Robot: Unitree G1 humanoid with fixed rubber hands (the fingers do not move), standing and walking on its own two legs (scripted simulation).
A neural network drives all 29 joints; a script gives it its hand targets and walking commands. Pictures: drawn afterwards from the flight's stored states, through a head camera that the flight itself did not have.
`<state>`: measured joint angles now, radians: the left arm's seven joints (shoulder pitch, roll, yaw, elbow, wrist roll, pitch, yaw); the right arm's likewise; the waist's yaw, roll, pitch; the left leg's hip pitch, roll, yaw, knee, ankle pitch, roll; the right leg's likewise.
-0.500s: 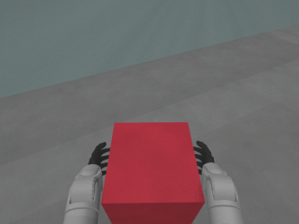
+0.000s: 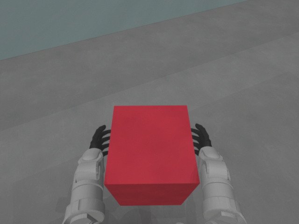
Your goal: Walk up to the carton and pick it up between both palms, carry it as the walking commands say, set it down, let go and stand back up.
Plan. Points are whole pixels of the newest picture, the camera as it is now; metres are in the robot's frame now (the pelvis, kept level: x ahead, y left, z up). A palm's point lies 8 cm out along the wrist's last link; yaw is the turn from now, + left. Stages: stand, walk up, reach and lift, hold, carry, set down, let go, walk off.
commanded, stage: set down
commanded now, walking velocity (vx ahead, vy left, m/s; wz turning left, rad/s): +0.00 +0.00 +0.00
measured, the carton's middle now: (150, 160) +0.33 +0.02 -0.09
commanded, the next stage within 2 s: none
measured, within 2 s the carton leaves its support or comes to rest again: neither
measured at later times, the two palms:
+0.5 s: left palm (102, 155) +0.35 +0.18 -0.10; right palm (192, 154) +0.37 -0.13 -0.11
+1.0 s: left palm (109, 158) +0.38 +0.17 -0.19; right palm (188, 154) +0.40 -0.13 -0.19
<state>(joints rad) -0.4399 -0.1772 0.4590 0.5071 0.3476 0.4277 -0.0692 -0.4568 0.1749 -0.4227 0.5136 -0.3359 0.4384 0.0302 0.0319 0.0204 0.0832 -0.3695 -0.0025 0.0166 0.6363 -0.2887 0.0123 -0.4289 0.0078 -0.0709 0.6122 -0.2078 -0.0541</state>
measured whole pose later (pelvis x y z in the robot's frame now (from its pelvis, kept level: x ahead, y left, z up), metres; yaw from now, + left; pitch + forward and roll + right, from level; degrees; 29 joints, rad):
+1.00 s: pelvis -0.02 +0.01 -0.13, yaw +0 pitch +36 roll +1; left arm -0.67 -0.14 0.52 0.50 0.25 0.29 -0.03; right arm -0.74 0.09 -0.42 0.58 -0.30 0.30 0.03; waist 0.04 0.00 -0.16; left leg -1.44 0.00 0.04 1.28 -0.47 0.01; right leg -1.51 -0.01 -0.05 1.24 -0.36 -0.05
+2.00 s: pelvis -0.05 +0.01 -0.27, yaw +2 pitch +45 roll +2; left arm -1.00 -0.04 0.53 0.61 0.16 0.31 0.05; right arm -1.10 -0.05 -0.41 0.72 -0.23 0.32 -0.01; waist 0.03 0.01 -0.11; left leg -2.03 -0.04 0.03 1.80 -0.57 0.01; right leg -2.10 0.00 -0.02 1.76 -0.45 -0.05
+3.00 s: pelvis -0.06 +0.01 -0.37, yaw +3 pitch +41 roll +2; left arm -1.24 0.07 0.43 0.72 0.01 0.25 0.15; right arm -1.38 -0.24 -0.25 0.92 -0.06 0.26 -0.06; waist 0.01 0.02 0.19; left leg -2.23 -0.05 0.06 2.15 -0.63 0.01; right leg -2.32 0.00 -0.01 2.09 -0.49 -0.04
